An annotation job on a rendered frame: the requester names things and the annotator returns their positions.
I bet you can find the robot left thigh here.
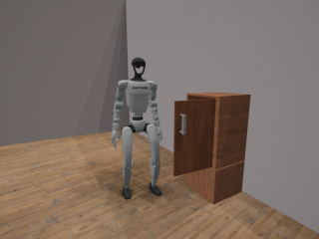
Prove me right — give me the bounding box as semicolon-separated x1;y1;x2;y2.
146;123;160;166

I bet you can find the robot left upper arm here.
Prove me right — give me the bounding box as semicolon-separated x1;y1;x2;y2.
148;81;158;108

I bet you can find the right robot forearm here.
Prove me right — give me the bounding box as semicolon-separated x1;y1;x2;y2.
112;102;121;130

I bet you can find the handle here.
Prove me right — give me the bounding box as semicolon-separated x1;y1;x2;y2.
179;114;186;134

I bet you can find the right robot hand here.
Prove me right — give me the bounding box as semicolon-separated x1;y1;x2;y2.
111;129;121;149

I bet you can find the robot right upper arm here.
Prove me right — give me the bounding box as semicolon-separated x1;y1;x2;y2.
116;80;129;109

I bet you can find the cupboard door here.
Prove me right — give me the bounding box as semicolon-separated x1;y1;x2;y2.
173;99;216;176

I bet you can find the left robot hand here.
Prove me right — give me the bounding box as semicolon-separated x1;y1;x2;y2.
156;125;162;143

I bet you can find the left robot forearm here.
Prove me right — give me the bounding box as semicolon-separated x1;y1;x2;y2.
151;106;160;126

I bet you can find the robot right shin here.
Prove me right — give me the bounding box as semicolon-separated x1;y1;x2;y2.
123;162;132;189

